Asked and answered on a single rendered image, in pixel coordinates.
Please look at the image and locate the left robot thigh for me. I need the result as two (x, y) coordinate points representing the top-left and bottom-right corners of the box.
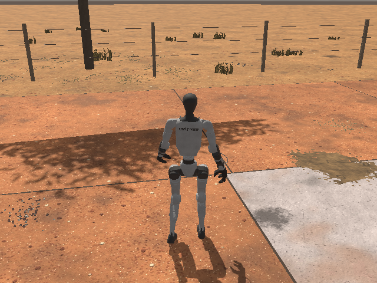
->
(168, 164), (181, 205)

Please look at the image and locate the right robot hand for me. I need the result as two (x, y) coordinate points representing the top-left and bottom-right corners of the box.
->
(214, 168), (227, 183)

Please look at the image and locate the robot left forearm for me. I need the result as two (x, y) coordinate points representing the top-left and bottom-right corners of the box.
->
(158, 141), (166, 157)

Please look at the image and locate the left robot hand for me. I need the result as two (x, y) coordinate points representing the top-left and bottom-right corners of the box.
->
(157, 154), (171, 163)

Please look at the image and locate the humanoid robot torso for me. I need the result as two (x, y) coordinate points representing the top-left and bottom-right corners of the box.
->
(176, 116), (203, 177)

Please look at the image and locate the left robot upper arm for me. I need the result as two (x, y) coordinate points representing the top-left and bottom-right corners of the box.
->
(160, 119), (177, 150)

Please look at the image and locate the robot right forearm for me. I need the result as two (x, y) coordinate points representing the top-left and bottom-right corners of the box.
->
(212, 144), (225, 170)

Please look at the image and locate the right robot upper arm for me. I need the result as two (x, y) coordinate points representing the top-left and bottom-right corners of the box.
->
(201, 119), (218, 153)

